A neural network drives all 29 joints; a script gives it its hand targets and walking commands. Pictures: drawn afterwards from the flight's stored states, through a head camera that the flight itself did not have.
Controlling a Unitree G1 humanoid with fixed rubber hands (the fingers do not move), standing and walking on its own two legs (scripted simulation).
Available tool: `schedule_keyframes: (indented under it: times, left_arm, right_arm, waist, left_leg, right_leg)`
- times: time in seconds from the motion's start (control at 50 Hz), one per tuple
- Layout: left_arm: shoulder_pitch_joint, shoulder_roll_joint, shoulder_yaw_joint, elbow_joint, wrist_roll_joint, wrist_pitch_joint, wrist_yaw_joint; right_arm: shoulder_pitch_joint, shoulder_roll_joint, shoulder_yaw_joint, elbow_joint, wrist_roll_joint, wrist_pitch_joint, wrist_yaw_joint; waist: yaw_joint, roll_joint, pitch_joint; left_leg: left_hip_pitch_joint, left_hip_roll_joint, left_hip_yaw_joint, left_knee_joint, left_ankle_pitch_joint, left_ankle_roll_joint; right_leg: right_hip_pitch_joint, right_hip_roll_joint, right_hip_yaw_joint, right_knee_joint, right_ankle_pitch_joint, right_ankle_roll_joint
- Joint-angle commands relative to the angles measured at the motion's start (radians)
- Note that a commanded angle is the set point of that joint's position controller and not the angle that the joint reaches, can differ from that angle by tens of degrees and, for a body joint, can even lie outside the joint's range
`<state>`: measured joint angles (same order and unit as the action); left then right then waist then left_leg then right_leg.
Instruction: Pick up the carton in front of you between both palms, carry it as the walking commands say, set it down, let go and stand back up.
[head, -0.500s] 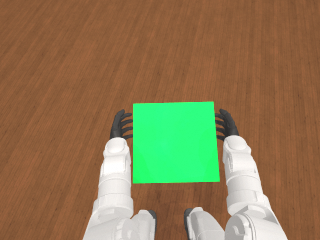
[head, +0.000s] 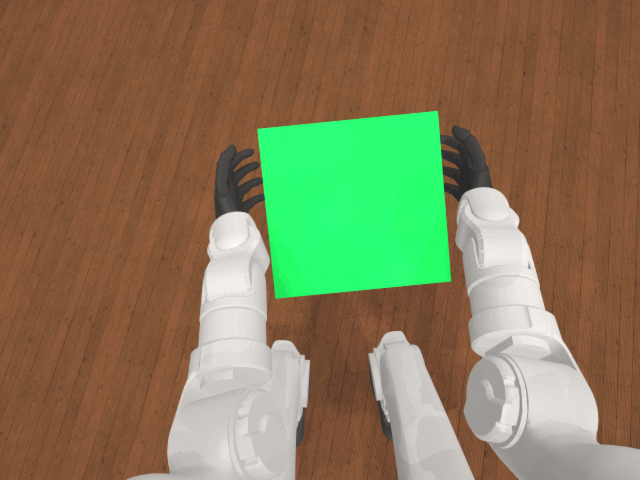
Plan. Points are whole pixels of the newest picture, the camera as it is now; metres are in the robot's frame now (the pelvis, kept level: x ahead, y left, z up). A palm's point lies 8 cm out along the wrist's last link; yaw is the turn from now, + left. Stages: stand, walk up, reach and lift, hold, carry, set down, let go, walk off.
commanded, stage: set down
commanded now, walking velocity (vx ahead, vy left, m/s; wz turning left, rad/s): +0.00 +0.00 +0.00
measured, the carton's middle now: (347, 207) +0.45 -0.04 -0.17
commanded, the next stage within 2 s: none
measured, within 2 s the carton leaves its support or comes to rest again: rests again in 1.68 s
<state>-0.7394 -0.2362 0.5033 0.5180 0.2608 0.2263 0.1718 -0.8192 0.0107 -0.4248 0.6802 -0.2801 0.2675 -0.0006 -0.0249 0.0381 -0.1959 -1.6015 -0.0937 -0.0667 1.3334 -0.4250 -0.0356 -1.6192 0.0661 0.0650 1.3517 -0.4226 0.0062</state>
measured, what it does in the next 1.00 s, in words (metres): lowers itself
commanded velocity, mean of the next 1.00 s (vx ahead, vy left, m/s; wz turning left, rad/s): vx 0.00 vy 0.00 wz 0.00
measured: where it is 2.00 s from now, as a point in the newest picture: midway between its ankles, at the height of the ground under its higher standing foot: (341, 413)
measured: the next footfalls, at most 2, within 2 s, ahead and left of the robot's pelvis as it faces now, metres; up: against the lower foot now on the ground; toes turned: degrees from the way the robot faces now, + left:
none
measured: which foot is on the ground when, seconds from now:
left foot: down 0.00-1.00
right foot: down 0.00-1.00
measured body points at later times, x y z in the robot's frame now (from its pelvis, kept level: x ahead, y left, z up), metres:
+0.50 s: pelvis -0.02 -0.01 -0.13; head +0.27 -0.05 +0.21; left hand +0.47 +0.10 -0.23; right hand +0.48 -0.20 -0.25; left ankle +0.08 +0.13 -0.57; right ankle +0.08 -0.11 -0.57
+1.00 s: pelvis -0.03 -0.01 -0.21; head +0.32 -0.05 +0.06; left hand +0.49 +0.09 -0.37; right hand +0.52 -0.20 -0.38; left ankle +0.08 +0.13 -0.57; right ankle +0.08 -0.11 -0.57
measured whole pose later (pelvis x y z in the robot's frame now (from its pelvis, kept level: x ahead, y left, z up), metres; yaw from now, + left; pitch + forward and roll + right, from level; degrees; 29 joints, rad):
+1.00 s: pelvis -0.03 -0.01 -0.21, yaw +3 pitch +41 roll +4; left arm -1.21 -0.04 0.44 0.75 0.03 0.16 0.29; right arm -1.38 -0.31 -0.13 1.03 -0.02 0.21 -0.05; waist -0.05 0.07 0.20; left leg -2.23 -0.19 -0.05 2.08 -0.58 -0.12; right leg -2.26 0.09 0.05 2.13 -0.57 0.01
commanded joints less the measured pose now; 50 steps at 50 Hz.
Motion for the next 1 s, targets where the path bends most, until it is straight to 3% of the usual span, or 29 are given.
schedule_keyframes:
  times: [0.0,0.38,0.66,0.88,0.9,0.98]
  left_arm:
    - [-0.59,-0.849,-0.577,0.144,-0.104,0.004,-0.26]
    - [-0.817,-0.749,-0.553,0.169,-0.172,-0.036,-0.184]
    - [-0.988,-0.658,-0.511,0.193,-0.207,-0.055,-0.152]
    - [-1.12,-0.587,-0.535,0.188,-0.289,-0.077,-0.143]
    - [-1.137,-0.592,-0.548,0.177,-0.301,-0.079,-0.144]
    - [-1.108,-0.618,-0.555,0.199,-0.297,-0.074,-0.153]
  right_arm:
    - [-0.54,0.875,0.497,0.057,0.123,-0.03,0.264]
    - [-0.765,0.74,0.535,0.084,0.215,-0.068,0.202]
    - [-0.928,0.61,0.527,0.149,0.259,-0.089,0.192]
    - [-1.062,0.527,0.582,0.176,0.346,-0.117,0.191]
    - [-1.097,0.538,0.594,0.146,0.366,-0.121,0.191]
    - [-1.007,0.539,0.559,0.212,0.335,-0.115,0.196]
  waist:
    - [-0.03,-0.048,-0.821]
    - [-0.043,-0.079,-0.944]
    - [-0.054,-0.078,-0.91]
    - [-0.059,-0.088,-0.916]
    - [-0.066,-0.081,-0.923]
    - [-0.096,-0.015,-0.826]
  left_leg:
    - [0.299,-0.095,0.086,-0.038,0.138,-0.014]
    - [0.017,-0.124,0.137,0.288,0.1,-0.027]
    - [-0.093,-0.123,0.161,0.484,0.089,-0.027]
    - [-0.097,-0.115,0.174,0.631,0.143,-0.027]
    - [-0.083,-0.113,0.172,0.642,0.145,-0.024]
    - [-0.125,-0.123,0.18,0.666,0.15,-0.037]
  right_leg:
    - [0.45,0.073,-0.056,-0.078,0.205,0.001]
    - [0.258,0.075,-0.076,0.217,0.21,0.02]
    - [0.122,0.056,-0.085,0.399,0.19,0.013]
    - [0.106,0.036,-0.085,0.54,0.249,0.011]
    - [0.082,0.039,-0.087,0.545,0.251,0.011]
    - [0.075,0.04,-0.074,0.563,0.274,-0.004]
